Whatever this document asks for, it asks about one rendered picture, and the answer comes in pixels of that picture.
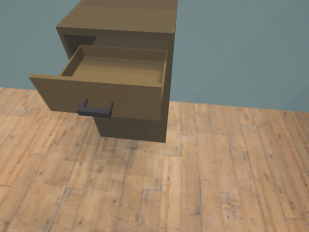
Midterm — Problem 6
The handle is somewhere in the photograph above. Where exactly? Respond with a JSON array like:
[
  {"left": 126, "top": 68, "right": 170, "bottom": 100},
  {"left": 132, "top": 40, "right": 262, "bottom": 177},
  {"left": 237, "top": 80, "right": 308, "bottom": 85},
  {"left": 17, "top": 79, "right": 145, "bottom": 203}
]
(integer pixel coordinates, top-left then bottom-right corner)
[{"left": 76, "top": 99, "right": 114, "bottom": 118}]

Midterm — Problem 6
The cabinet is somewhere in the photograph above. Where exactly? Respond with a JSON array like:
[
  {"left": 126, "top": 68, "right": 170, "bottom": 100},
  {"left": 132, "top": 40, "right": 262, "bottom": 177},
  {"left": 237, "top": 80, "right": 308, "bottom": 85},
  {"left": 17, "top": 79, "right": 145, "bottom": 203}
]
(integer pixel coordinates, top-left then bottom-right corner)
[{"left": 56, "top": 0, "right": 178, "bottom": 143}]

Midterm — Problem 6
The drawer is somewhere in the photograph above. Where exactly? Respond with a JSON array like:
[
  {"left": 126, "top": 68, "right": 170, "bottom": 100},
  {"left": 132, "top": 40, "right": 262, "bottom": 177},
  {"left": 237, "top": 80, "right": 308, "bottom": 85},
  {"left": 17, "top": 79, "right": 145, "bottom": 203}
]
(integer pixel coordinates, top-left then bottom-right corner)
[{"left": 29, "top": 44, "right": 168, "bottom": 121}]

